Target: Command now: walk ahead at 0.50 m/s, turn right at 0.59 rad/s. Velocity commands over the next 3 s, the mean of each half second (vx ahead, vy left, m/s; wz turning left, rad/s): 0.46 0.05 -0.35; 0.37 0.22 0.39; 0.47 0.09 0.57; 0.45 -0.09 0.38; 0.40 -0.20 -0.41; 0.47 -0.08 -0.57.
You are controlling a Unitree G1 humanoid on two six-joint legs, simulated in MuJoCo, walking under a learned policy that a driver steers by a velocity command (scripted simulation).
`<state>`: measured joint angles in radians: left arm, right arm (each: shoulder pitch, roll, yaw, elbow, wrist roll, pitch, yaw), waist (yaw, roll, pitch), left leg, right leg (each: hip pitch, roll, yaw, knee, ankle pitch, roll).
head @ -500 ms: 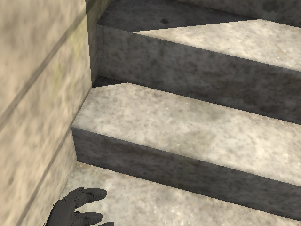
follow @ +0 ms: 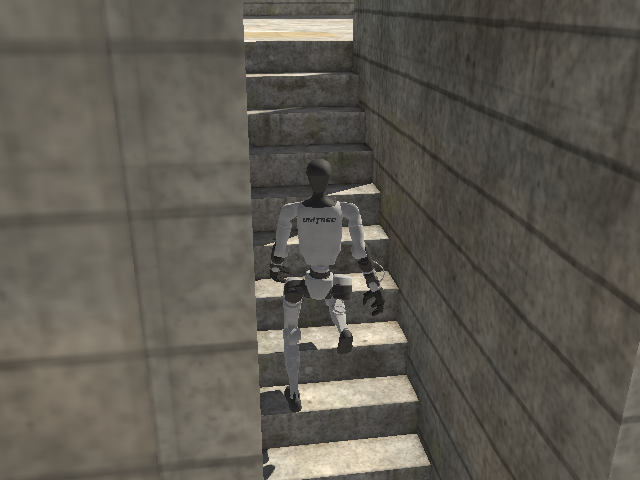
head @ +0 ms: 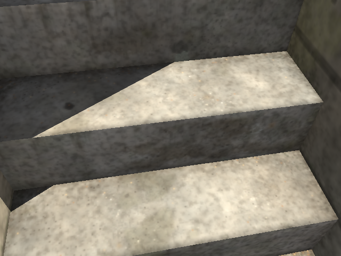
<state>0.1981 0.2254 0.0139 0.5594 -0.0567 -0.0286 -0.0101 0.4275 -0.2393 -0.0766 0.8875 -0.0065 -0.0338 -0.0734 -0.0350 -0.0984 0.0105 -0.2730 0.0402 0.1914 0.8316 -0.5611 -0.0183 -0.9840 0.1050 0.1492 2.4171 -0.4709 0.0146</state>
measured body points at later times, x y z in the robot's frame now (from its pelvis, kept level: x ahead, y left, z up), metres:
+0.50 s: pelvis +0.24 -0.10 +0.25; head +0.23 -0.15 +0.70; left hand +0.23 +0.14 +0.12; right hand +0.43 -0.32 +0.17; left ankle +0.33 +0.09 -0.09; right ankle +0.23 -0.18 -0.48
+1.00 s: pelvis +0.42 -0.08 +0.41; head +0.43 -0.10 +0.86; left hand +0.75 +0.01 +0.47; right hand +0.35 -0.33 +0.28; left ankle +0.36 -0.02 -0.28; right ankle +0.44 -0.19 -0.01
